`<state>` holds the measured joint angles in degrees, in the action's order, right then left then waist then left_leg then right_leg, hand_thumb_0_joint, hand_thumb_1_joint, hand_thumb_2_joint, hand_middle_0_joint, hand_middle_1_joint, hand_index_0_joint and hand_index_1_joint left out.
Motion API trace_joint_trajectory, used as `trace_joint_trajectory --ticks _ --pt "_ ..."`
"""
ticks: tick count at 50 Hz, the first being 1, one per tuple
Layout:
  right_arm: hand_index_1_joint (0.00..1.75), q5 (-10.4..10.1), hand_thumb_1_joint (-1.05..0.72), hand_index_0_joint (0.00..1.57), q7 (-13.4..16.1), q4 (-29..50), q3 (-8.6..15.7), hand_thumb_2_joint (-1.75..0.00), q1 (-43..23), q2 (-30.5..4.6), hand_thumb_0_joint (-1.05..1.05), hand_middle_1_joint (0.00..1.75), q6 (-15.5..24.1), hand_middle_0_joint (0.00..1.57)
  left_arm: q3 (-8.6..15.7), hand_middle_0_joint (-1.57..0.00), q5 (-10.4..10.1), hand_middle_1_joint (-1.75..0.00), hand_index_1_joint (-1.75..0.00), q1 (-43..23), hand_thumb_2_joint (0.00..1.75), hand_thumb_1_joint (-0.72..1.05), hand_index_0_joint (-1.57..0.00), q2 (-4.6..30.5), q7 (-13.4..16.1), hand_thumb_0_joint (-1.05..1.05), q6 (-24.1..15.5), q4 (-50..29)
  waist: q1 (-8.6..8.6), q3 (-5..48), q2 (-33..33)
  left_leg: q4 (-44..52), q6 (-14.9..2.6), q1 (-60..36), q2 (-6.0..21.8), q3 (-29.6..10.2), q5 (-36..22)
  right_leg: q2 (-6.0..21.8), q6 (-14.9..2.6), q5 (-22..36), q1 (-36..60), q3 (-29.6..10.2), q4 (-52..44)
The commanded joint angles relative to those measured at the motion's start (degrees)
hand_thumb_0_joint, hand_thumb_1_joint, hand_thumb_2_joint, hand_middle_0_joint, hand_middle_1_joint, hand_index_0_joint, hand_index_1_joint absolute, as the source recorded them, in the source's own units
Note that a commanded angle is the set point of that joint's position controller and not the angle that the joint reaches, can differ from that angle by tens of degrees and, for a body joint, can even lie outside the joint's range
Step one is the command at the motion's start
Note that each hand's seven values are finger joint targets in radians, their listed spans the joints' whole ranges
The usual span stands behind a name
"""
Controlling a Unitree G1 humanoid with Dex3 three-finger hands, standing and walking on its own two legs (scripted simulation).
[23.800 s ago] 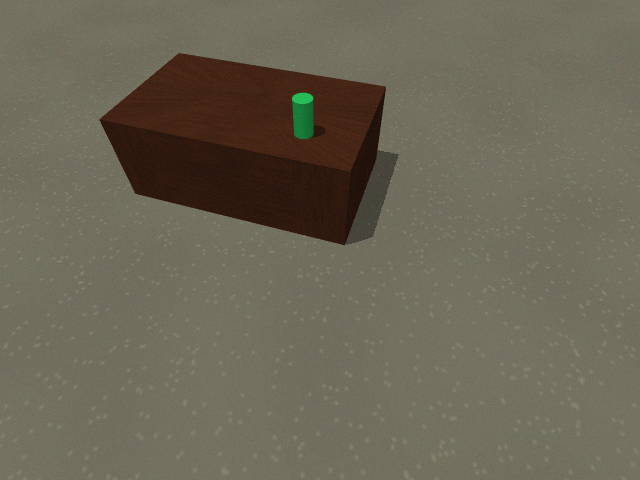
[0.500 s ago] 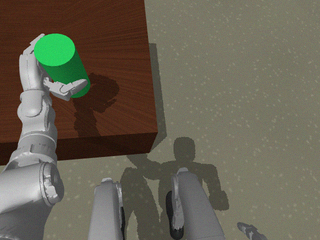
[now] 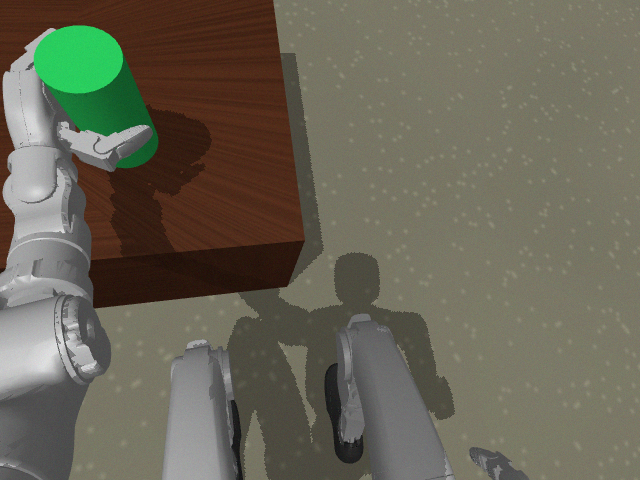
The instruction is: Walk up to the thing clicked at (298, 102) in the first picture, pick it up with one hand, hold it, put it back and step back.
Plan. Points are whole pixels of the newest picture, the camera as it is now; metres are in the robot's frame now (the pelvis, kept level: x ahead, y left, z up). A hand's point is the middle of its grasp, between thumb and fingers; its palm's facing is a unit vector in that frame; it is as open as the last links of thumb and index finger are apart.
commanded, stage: lower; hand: left
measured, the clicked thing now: (107, 106) +0.54 +0.18 +0.01
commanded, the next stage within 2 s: loosen in 0.84 s
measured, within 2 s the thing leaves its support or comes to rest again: rests again in 0.64 s
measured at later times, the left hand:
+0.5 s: hand (119, 128) +0.55 +0.19 -0.05, palm faces +0.08 -1.00 -0.04, open 10.5 cm
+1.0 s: hand (125, 132) +0.55 +0.19 -0.07, palm faces +0.07 -1.00 -0.04, open 10.5 cm
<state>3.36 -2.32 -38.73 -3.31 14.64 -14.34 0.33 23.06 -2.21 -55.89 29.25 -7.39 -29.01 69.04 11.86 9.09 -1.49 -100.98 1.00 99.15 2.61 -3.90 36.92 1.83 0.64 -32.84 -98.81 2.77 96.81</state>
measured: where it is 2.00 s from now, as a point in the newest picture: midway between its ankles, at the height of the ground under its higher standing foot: (287, 446)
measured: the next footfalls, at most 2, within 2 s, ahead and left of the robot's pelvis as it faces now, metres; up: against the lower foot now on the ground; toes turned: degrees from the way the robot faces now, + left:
none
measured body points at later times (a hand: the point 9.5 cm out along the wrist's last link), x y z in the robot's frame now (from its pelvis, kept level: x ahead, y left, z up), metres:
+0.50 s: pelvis -0.01 +0.00 -0.06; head +0.21 +0.03 +0.33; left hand +0.54 +0.24 -0.05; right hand +0.03 -0.26 -0.18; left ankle +0.06 +0.13 -0.49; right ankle +0.09 -0.13 -0.49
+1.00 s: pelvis -0.02 +0.00 -0.09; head +0.21 +0.04 +0.30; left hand +0.54 +0.24 -0.07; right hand +0.02 -0.27 -0.20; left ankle +0.06 +0.13 -0.49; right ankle +0.09 -0.13 -0.49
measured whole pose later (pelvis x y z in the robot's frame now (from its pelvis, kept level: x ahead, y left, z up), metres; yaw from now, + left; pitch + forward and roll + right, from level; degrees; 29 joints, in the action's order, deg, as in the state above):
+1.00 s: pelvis -0.02 +0.00 -0.09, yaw +0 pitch +36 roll -4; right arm 4.0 -2.4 -37.3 -3.9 13.6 -15.7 -1.1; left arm 23.4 0.0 -62.4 31.9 -7.8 -25.4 67.9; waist 12.9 7.3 -1.6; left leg -117.5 0.7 114.9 1.2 -4.3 39.1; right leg 2.7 1.2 -35.1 -114.4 1.8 113.3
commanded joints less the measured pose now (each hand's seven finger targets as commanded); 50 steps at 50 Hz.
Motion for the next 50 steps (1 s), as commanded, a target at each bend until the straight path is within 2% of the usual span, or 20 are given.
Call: trace_joint_trajectory --ticks 1,6,9,12,14,18,19,22,25,27,28,30,32,37,43,45,46,47,48,50 --pt "0.30 0.42 -0.92 0.20 0.84 2.06 3.64 -0.91 10.69 -11.00 0.00 0.30 0.92 0.20 1.48 -1.35 -0.23 -1.48 -1.48 -27.56 1.27 0.14 -1.36 14.41 -0.15 0.00 -5.57 -14.38 0.42 38.38 -9.99 9.04 -2.27 -19.83 -1.87 1.03 -11.18 -1.68 -3.03 10.33 20.81 -1.18 -8.49" --pt "0.30 0.52 -0.92 0.20 0.78 1.68 3.39 -0.91 11.70 -11.87 0.00 0.30 0.85 0.20 2.78 -1.32 -0.75 -1.46 -1.46 -29.61 1.28 0.16 -1.34 16.41 -0.98 0.00 -5.99 -17.39 -0.06 43.17 -14.31 6.69 -1.72 -23.47 -1.71 0.43 -17.55 -1.52 -3.49 14.22 17.60 -0.53 -4.49" --pt "0.30 0.62 -0.93 0.20 0.70 1.56 3.20 -0.91 11.47 -11.95 0.00 0.30 0.84 0.20 3.31 -1.31 -1.08 -1.45 -1.45 -30.77 1.28 0.13 -1.32 16.63 -1.05 0.00 -5.94 -17.93 0.07 43.42 -14.45 5.14 -1.71 -22.22 -1.71 0.58 -17.48 -1.52 -3.43 14.31 17.06 -0.38 -2.94" --pt "0.30 0.73 -0.93 0.20 0.79 1.69 3.48 -0.91 11.18 -12.00 0.00 0.30 0.59 0.20 2.73 -1.31 -0.48 -1.45 -1.46 -31.51 1.27 0.08 -1.32 16.12 -0.73 0.00 -5.20 -16.44 1.20 42.09 -14.17 4.58 -1.89 -19.80 -1.82 0.92 -12.98 -1.43 -3.24 11.08 16.05 -0.33 -2.82" --pt "0.30 0.57 -0.93 0.20 0.86 1.84 3.29 -0.91 10.60 -11.87 0.00 0.30 0.54 0.20 3.35 -1.29 -0.73 -1.43 -1.44 -31.26 1.26 0.05 -1.30 16.57 -0.32 0.00 -4.82 -16.67 0.69 41.13 -12.05 4.14 -1.98 -17.23 -1.87 1.01 -10.86 -1.54 -3.09 9.66 15.76 -0.24 -2.42" --pt "0.30 0.60 -0.93 0.20 0.79 1.84 3.44 -0.91 11.49 -12.30 0.00 0.30 0.11 0.20 2.72 -1.30 0.10 -1.44 -1.44 -31.55 1.26 0.07 -1.31 16.91 -0.43 0.00 -3.84 -16.52 0.85 43.34 -12.94 2.26 -2.03 -17.66 -1.88 1.09 -14.43 -1.51 -3.22 12.25 14.94 -0.17 -0.62" --pt "0.30 0.62 -0.92 0.20 0.85 1.66 3.28 -0.91 11.69 -12.13 0.00 0.30 0.07 0.20 2.16 -1.29 0.31 -1.43 -1.43 -32.07 1.26 0.09 -1.30 16.25 -0.64 0.00 -3.61 -16.23 1.84 42.16 -13.00 2.02 -2.04 -16.47 -2.00 1.04 -13.83 -1.33 -3.15 12.06 14.69 -0.10 -0.38" --pt "0.30 0.50 -0.92 0.20 0.99 2.01 3.33 -0.91 11.07 -11.98 0.00 0.30 0.03 0.20 2.17 -1.30 0.22 -1.43 -1.44 -31.97 1.26 0.08 -1.31 16.36 -0.57 0.00 -3.01 -15.60 1.89 38.84 -10.19 1.65 -2.43 -11.32 -2.19 1.68 -7.63 -1.44 -2.76 7.67 14.59 -0.41 -1.12" --pt "0.30 0.52 -0.91 0.20 0.97 2.21 3.23 -0.90 10.95 -12.40 0.00 0.30 -0.03 0.20 2.64 -1.28 0.14 -1.42 -1.42 -31.83 1.25 0.13 -1.30 17.10 -0.80 0.00 -2.77 -16.33 1.07 40.70 -12.44 1.29 -2.01 -13.45 -2.16 1.42 -8.95 -1.29 -3.05 8.30 12.90 0.09 0.64" --pt "0.30 0.42 -0.92 0.20 0.95 2.30 3.18 -0.90 11.38 -12.48 0.00 0.30 -0.17 0.20 2.57 -1.30 0.22 -1.43 -1.43 -32.28 1.25 0.14 -1.31 16.90 -0.88 0.00 -2.55 -17.47 1.07 41.95 -13.18 0.48 -1.88 -15.70 -1.96 0.92 -13.02 -1.24 -3.24 10.83 11.32 0.46 1.96" --pt "0.30 0.59 -0.92 0.20 0.95 2.13 3.20 -0.91 11.59 -12.38 0.00 0.30 -0.20 0.20 1.70 -1.30 0.41 -1.44 -1.44 -32.95 1.26 0.14 -1.32 15.68 -0.94 0.00 -2.30 -16.52 2.01 42.07 -13.03 -0.03 -1.93 -15.18 -2.03 0.87 -13.07 -1.18 -3.20 11.21 11.56 0.39 2.04" --pt "0.30 0.55 -0.92 0.20 0.96 2.17 3.15 -0.91 11.92 -12.49 0.00 0.30 -0.16 0.20 2.98 -1.30 0.26 -1.44 -1.44 -32.92 1.27 0.12 -1.32 17.56 -0.57 0.00 -2.15 -17.44 1.36 42.03 -12.79 -0.33 -2.02 -13.26 -2.21 1.38 -12.10 -1.19 -3.07 10.72 12.70 0.18 2.04" --pt "0.30 0.61 -0.92 0.20 0.96 2.30 3.07 -0.91 10.88 -12.43 0.00 0.30 -0.28 0.20 2.56 -1.30 0.72 -1.44 -1.44 -32.67 1.27 0.11 -1.31 17.36 -0.57 0.00 -2.18 -17.55 1.07 41.52 -13.30 -0.47 -1.96 -14.02 -2.10 1.13 -11.48 -1.13 -3.19 9.83 10.74 0.25 2.71" --pt "0.30 0.60 -0.92 0.20 1.03 2.44 3.28 -0.91 11.43 -12.59 0.00 0.30 -0.43 0.20 2.68 -1.30 0.41 -1.44 -1.44 -34.01 1.27 0.10 -1.31 17.27 -0.17 0.00 -1.84 -18.69 1.55 42.73 -12.26 -2.03 -2.27 -12.10 -2.23 1.80 -11.37 -1.12 -2.83 10.62 12.29 -0.08 3.06" --pt "0.30 0.67 -0.91 0.20 1.01 2.09 3.49 -0.90 11.71 -13.17 0.00 0.30 -0.77 0.20 1.20 -1.28 1.19 -1.42 -1.42 -32.98 1.25 0.11 -1.29 15.19 -0.31 0.00 -0.91 -15.82 2.27 39.38 -13.16 -2.06 -1.92 -11.60 -2.25 1.20 -10.57 -0.87 -3.19 9.37 8.37 0.65 4.30" --pt "0.30 0.78 -0.91 0.20 0.95 1.99 3.39 -0.90 11.92 -13.01 0.00 0.30 -0.88 0.20 2.11 -1.28 1.67 -1.41 -1.41 -32.67 1.25 0.13 -1.29 16.33 -0.13 0.00 -0.78 -15.20 1.84 40.16 -12.34 -2.81 -2.05 -11.31 -2.23 1.41 -11.49 -0.89 -3.06 10.11 8.77 0.66 4.65" --pt "0.30 0.73 -0.91 0.20 0.94 2.13 3.52 -0.90 11.89 -13.07 0.00 0.30 -0.95 0.20 0.88 -1.27 1.79 -1.40 -1.40 -32.62 1.25 0.14 -1.28 14.56 -0.20 0.00 -0.54 -13.83 2.58 38.71 -11.70 -2.63 -2.06 -10.90 -2.24 1.22 -10.55 -0.80 -3.08 9.34 7.73 0.79 4.55" --pt "0.30 0.73 -0.91 0.20 0.85 2.28 3.46 -0.90 11.95 -13.20 0.00 0.30 -1.03 0.20 1.05 -1.28 1.89 -1.41 -1.41 -32.73 1.25 0.14 -1.29 14.93 -0.11 0.00 -0.60 -14.22 2.63 38.28 -11.91 -2.41 -1.98 -10.29 -2.26 1.12 -9.71 -0.81 -3.12 8.65 7.23 0.90 4.83" --pt "0.30 0.76 -0.92 0.20 0.79 2.20 3.36 -0.90 11.67 -13.21 0.00 0.30 -1.00 0.20 0.84 -1.36 1.91 -1.41 -1.40 -32.61 1.17 0.07 -1.37 14.91 -0.17 0.00 -0.62 -13.77 2.35 37.58 -12.09 -2.53 -1.93 -10.04 -2.24 1.19 -9.49 -0.78 -3.13 8.41 6.84 0.90 5.09" --pt "0.30 0.82 -0.92 0.20 0.86 2.52 3.50 -0.89 11.39 -13.20 0.00 0.30 -0.96 0.20 0.99 -1.22 1.63 -1.25 -1.24 -34.12 1.01 -0.06 -1.25 14.97 -0.17 0.00 -0.75 -14.42 2.78 37.55 -11.05 -3.00 -2.26 -8.23 -2.45 1.56 -7.27 -0.77 -2.89 7.08 7.56 0.76 4.61"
